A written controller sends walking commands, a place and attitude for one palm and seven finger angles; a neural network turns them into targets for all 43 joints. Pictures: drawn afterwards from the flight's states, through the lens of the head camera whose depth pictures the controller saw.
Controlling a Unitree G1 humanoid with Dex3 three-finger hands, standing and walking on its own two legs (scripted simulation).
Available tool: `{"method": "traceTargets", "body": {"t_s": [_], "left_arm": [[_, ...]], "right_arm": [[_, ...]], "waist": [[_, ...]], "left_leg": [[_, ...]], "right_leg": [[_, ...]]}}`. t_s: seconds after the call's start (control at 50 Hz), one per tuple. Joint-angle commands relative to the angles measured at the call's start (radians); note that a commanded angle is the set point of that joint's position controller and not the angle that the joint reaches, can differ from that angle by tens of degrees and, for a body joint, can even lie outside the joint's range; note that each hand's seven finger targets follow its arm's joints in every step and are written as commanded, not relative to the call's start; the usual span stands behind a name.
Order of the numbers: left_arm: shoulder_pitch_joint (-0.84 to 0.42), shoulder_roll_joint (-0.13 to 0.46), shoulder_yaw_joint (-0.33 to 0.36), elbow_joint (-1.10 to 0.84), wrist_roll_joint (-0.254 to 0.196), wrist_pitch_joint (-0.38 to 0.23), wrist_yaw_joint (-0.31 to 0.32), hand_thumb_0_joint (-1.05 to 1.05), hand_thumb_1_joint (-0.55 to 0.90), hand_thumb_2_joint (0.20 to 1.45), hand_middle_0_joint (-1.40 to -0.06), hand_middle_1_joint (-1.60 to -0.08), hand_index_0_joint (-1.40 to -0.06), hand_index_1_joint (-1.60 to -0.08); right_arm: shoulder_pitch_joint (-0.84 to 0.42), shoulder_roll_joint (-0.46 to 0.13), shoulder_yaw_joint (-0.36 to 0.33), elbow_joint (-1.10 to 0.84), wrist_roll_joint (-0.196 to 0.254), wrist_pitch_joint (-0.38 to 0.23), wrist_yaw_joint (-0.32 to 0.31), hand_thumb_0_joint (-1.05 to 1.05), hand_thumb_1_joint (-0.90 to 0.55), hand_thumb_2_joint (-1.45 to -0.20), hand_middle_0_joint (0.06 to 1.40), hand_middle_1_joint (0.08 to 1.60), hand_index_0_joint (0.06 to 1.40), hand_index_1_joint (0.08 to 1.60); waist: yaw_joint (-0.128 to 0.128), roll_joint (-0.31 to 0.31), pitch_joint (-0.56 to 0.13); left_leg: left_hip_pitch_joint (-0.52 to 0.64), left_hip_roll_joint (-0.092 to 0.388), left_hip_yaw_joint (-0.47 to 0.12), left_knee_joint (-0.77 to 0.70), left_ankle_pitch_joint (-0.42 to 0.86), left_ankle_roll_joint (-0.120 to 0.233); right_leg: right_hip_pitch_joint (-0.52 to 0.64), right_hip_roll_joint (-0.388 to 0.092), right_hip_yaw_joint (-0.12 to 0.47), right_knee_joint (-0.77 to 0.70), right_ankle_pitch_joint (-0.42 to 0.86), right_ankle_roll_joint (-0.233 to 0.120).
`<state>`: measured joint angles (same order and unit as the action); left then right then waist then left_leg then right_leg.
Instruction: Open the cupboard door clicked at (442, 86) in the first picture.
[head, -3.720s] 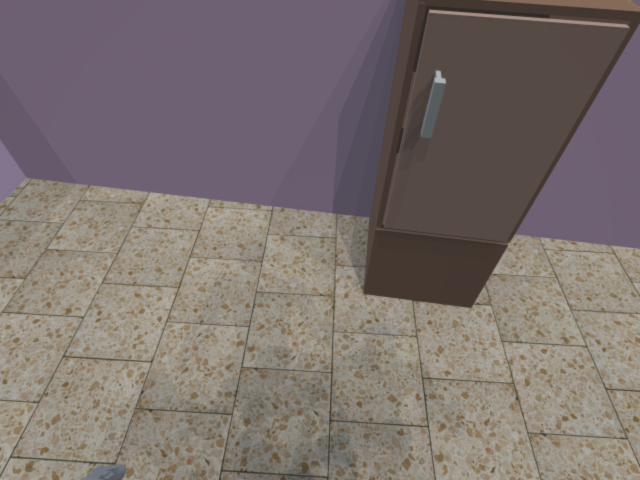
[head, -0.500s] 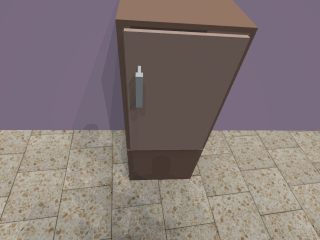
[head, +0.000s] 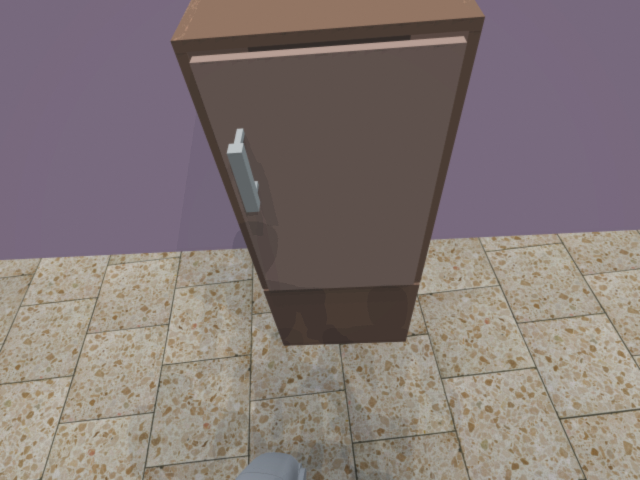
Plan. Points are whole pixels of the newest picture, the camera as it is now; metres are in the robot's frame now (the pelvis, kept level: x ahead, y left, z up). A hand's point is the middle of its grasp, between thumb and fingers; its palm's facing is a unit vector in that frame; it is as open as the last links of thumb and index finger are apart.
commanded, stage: come to a stop and stand still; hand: left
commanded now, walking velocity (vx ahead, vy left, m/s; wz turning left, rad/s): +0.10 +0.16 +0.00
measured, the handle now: (246, 171) +0.54 +0.18 +0.06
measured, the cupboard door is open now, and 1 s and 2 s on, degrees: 0 0 0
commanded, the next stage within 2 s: look again from close up in 0.52 s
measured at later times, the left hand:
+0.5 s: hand out of the picture -0.01 +0.24 -0.17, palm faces +0.05 -0.99 -0.16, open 7.4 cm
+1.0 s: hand out of the picture +0.03 +0.21 -0.16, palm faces +0.01 -0.96 -0.26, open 7.2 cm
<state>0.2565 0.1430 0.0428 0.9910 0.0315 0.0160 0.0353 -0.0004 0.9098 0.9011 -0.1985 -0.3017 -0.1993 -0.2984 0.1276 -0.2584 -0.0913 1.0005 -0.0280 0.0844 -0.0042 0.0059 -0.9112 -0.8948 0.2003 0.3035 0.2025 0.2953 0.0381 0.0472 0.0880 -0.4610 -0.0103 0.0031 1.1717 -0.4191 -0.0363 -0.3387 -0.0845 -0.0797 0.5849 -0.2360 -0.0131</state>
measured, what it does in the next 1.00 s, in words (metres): steps on the spot: left foot, then right foot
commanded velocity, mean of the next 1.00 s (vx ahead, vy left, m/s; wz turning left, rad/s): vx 0.03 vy -0.03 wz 0.00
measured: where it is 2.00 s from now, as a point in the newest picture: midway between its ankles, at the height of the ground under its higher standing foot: outside the picture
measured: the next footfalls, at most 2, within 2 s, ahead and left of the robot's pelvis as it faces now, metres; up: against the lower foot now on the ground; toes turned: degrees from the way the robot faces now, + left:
left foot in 0.30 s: -0.03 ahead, +0.16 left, +0.00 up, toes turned +1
right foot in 0.62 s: +0.01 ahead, -0.06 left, +0.00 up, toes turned -4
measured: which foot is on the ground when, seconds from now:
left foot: up 0.00-0.28, down 0.30-1.00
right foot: down 0.00-0.30, up 0.32-0.60, down 0.62-1.00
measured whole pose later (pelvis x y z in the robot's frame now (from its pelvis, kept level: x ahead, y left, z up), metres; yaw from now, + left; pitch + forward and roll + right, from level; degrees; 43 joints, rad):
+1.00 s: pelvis +0.00 +0.03 +0.00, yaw -1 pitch +0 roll +1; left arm 0.24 0.14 0.00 1.11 0.01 -0.03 0.04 0.00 0.94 0.90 -0.20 -0.30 -0.20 -0.30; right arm 0.30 -0.16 0.01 1.09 -0.02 -0.02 -0.04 0.02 -0.92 -0.89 0.20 0.30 0.20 0.30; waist -0.02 0.07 0.01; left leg -0.12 0.02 0.06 0.48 -0.36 -0.02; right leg -0.22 -0.01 -0.06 0.56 -0.33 -0.03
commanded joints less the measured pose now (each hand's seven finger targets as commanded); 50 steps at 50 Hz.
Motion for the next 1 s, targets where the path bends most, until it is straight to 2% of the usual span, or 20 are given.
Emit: {"method": "traceTargets", "body": {"t_s": [0.0, 0.16, 0.22, 0.24, 0.26, 0.28, 0.3, 0.36, 0.4, 0.48, 0.54, 0.58, 0.6, 0.62, 0.64, 0.66, 0.7, 0.76, 0.84, 0.98], "left_arm": [[0.086, 0.232, 0.051, -0.044, 0.000, -0.021, 0.024, 0.000, 0.900, 0.900, -0.200, -0.300, -0.200, -0.300], [0.048, 0.266, 0.057, -0.038, 0.013, -0.008, 0.001, 0.000, 0.900, 0.900, -0.200, -0.300, -0.200, -0.300], [-0.020, 0.244, 0.054, -0.026, 0.000, 0.004, -0.002, 0.000, 0.900, 0.900, -0.200, -0.300, -0.200, -0.300], [-0.026, 0.204, 0.042, -0.024, -0.008, 0.008, -0.004, 0.000, 0.900, 0.900, -0.200, -0.300, -0.200, -0.300], [-0.006, 0.135, 0.027, -0.026, -0.017, 0.012, -0.009, 0.000, 0.900, 0.900, -0.200, -0.300, -0.200, -0.300], [-0.006, 0.079, 0.015, -0.036, -0.020, 0.012, -0.011, 0.000, 0.900, 0.900, -0.200, -0.300, -0.200, -0.300], [-0.037, 0.095, 0.017, -0.029, -0.009, 0.015, -0.016, 0.000, 0.900, 0.900, -0.200, -0.300, -0.200, -0.300], [0.041, 0.098, 0.021, 0.033, -0.001, 0.008, -0.032, 0.000, 0.900, 0.900, -0.200, -0.300, -0.200, -0.300], [0.030, 0.081, 0.012, 0.042, -0.003, -0.004, -0.035, 0.000, 0.900, 0.900, -0.200, -0.300, -0.200, -0.300], [-0.044, 0.060, -0.006, 0.032, -0.017, -0.014, -0.030, 0.000, 0.900, 0.900, -0.200, -0.300, -0.200, -0.300], [-0.011, 0.055, -0.002, 0.055, -0.024, -0.010, -0.023, 0.000, 0.900, 0.900, -0.200, -0.300, -0.200, -0.300], [0.054, 0.077, 0.002, 0.095, -0.023, -0.019, -0.014, 0.000, 0.900, 0.900, -0.200, -0.300, -0.200, -0.300], [0.133, 0.101, -0.016, 0.140, -0.012, -0.031, 0.036, 0.000, 0.900, 0.900, -0.200, -0.300, -0.200, -0.300], [0.087, 0.141, -0.025, 0.096, -0.020, -0.039, 0.020, 0.000, 0.900, 0.900, -0.200, -0.300, -0.200, -0.300], [0.065, 0.128, -0.025, 0.084, -0.016, -0.045, 0.012, 0.000, 0.900, 0.900, -0.200, -0.300, -0.200, -0.300], [0.041, 0.119, -0.023, 0.082, -0.018, -0.050, 0.008, 0.000, 0.900, 0.900, -0.200, -0.300, -0.200, -0.300], [0.051, 0.085, -0.030, 0.079, -0.019, -0.051, 0.005, 0.000, 0.900, 0.900, -0.200, -0.300, -0.200, -0.300], [0.057, 0.082, -0.030, 0.093, -0.024, -0.057, 0.007, 0.000, 0.900, 0.900, -0.200, -0.300, -0.200, -0.300], [0.051, 0.095, -0.028, 0.093, -0.024, -0.055, 0.008, 0.000, 0.900, 0.900, -0.200, -0.300, -0.200, -0.300], [0.038, 0.114, -0.024, 0.082, -0.021, -0.055, 0.006, 0.000, 0.900, 0.900, -0.200, -0.300, -0.200, -0.300]], "right_arm": [[0.015, -0.032, 0.004, -0.068, -0.005, -0.014, 0.016, 0.000, -0.900, -0.900, 0.200, 0.300, 0.200, 0.300], [0.096, -0.001, 0.026, -0.045, 0.013, -0.044, 0.018, 0.000, -0.900, -0.900, 0.200, 0.300, 0.200, 0.300], [0.277, 0.027, 0.038, 0.023, 0.012, -0.064, 0.006, 0.000, -0.900, -0.900, 0.200, 0.300, 0.200, 0.300], [0.319, 0.013, 0.041, 0.039, 0.011, -0.074, -0.001, 0.000, -0.900, -0.900, 0.200, 0.300, 0.200, 0.300], [0.306, -0.036, 0.033, 0.035, 0.000, -0.082, -0.006, 0.000, -0.900, -0.900, 0.200, 0.300, 0.200, 0.300], [0.253, -0.099, 0.029, 0.005, -0.004, -0.083, -0.015, 0.000, -0.900, -0.900, 0.200, 0.300, 0.200, 0.300], [0.179, -0.096, 0.032, -0.003, -0.006, -0.084, -0.021, 0.000, -0.900, -0.900, 0.200, 0.300, 0.200, 0.300], [0.129, -0.023, 0.055, 0.016, 0.004, -0.102, -0.035, 0.000, -0.900, -0.900, 0.200, 0.300, 0.200, 0.300], [0.192, -0.017, 0.053, 0.042, 0.004, -0.113, -0.041, 0.000, -0.900, -0.900, 0.200, 0.300, 0.200, 0.300], [0.296, -0.002, 0.053, 0.105, -0.001, -0.117, -0.053, 0.000, -0.900, -0.900, 0.200, 0.300, 0.200, 0.300], [0.297, -0.008, 0.044, 0.129, 0.004, -0.109, -0.059, 0.000, -0.900, -0.900, 0.200, 0.300, 0.200, 0.300], [0.302, 0.020, 0.044, 0.139, 0.015, -0.112, -0.058, 0.000, -0.900, -0.900, 0.200, 0.300, 0.200, 0.300], [0.198, -0.010, 0.054, 0.062, 0.031, -0.129, -0.042, 0.000, -0.900, -0.900, 0.200, 0.300, 0.200, 0.300], [0.223, 0.064, 0.069, 0.031, 0.020, -0.116, -0.033, 0.000, -0.900, -0.900, 0.200, 0.300, 0.200, 0.300], [0.267, 0.065, 0.072, 0.051, 0.010, -0.115, -0.022, 0.000, -0.900, -0.900, 0.200, 0.300, 0.200, 0.300], [0.306, 0.065, 0.074, 0.055, 0.004, -0.112, -0.020, 0.000, -0.900, -0.900, 0.200, 0.300, 0.200, 0.300], [0.311, 0.046, 0.076, 0.056, 0.006, -0.125, -0.026, 0.000, -0.900, -0.900, 0.200, 0.300, 0.200, 0.300], [0.314, 0.050, 0.083, 0.058, 0.009, -0.125, -0.039, 0.000, -0.900, -0.900, 0.200, 0.300, 0.200, 0.300], [0.288, 0.047, 0.084, 0.059, 0.011, -0.114, -0.039, 0.000, -0.900, -0.900, 0.200, 0.300, 0.200, 0.300], [0.254, 0.039, 0.088, 0.076, 0.010, -0.110, -0.032, 0.000, -0.900, -0.900, 0.200, 0.300, 0.200, 0.300]], "waist": [[0.026, -0.199, -0.131], [0.019, -0.279, -0.100], [-0.058, -0.252, -0.122], [-0.072, -0.170, -0.108], [-0.062, 0.055, -0.056], [-0.053, 0.229, 0.030], [-0.046, 0.208, 0.077], [0.000, 0.103, 0.060], [-0.027, 0.067, 0.024], [-0.077, 0.094, -0.025], [-0.060, 0.101, -0.051], [-0.040, 0.041, -0.086], [-0.010, 0.079, -0.051], [-0.046, 0.011, -0.040], [-0.057, -0.031, -0.105], [-0.070, -0.044, -0.139], [-0.056, 0.032, -0.131], [-0.054, 0.023, -0.101], [-0.058, -0.082, -0.043], [-0.056, -0.087, -0.016]], "left_leg": [[-0.082, 0.032, -0.045, -0.017, 0.056, -0.021], [0.149, 0.027, 0.061, -0.467, -0.036, 0.011], [0.367, 0.003, 0.105, -0.738, 0.100, 0.029], [0.423, 0.038, 0.061, -0.830, 0.096, 0.033], [0.367, 0.184, -0.155, -0.958, -0.077, 0.074], [0.181, 0.331, -0.325, -1.093, -0.281, 0.127], [0.036, 0.345, -0.375, -1.148, -0.351, 0.160], [0.131, 0.252, -0.211, -1.083, -0.091, 0.145], [0.287, 0.247, -0.160, -1.029, 0.123, 0.156], [0.440, 0.276, -0.130, -0.904, 0.647, 0.184], [0.409, 0.258, -0.115, -0.826, 0.765, 0.162], [0.325, 0.213, -0.075, -0.754, 0.701, 0.101], [0.255, 0.171, 0.018, -0.609, 0.660, 0.048], [0.180, 0.092, 0.007, -0.685, 0.143, 0.032], [0.213, 0.086, 0.000, -0.692, 0.151, 0.044], [0.228, 0.107, -0.008, -0.701, 0.185, 0.063], [0.230, 0.138, -0.040, -0.722, 0.387, 0.081], [0.265, 0.133, -0.017, -0.706, 0.539, 0.069], [0.261, 0.111, -0.004, -0.729, 0.356, 0.058], [0.279, 0.101, 0.003, -0.772, 0.268, 0.055]], "right_leg": [[0.195, -0.261, 0.288, -0.269, 0.161, -0.125], [0.091, -0.222, 0.278, -0.389, -0.190, -0.118], [-0.011, -0.145, 0.194, -0.352, -0.255, -0.049], [-0.080, -0.097, 0.145, -0.270, -0.287, -0.015], [-0.159, -0.005, 0.077, -0.097, -0.277, 0.023], [-0.161, 0.048, 0.001, 0.046, -0.211, 0.043], [-0.103, 0.039, 0.053, 0.150, -0.171, 0.039], [-0.118, 0.050, 0.080, 0.309, -0.095, 0.034], [-0.169, 0.042, 0.067, 0.277, -0.096, 0.044], [-0.107, 0.039, 0.042, 0.096, -0.165, 0.045], [0.034, 0.053, 0.029, -0.080, -0.076, 0.032], [0.217, 0.024, 0.048, -0.237, 0.184, 0.018], [0.173, -0.043, 0.123, -0.197, 0.444, -0.014], [0.144, -0.081, 0.149, -0.222, 0.110, -0.043], [0.123, -0.050, 0.162, -0.182, -0.001, -0.067], [0.141, -0.024, 0.118, -0.139, -0.007, -0.062], [0.164, 0.002, 0.092, -0.068, 0.176, -0.052], [0.174, -0.009, 0.093, -0.045, 0.332, -0.052], [0.153, -0.032, 0.125, -0.090, 0.369, -0.050], [0.138, -0.030, 0.141, -0.146, 0.252, -0.048]]}}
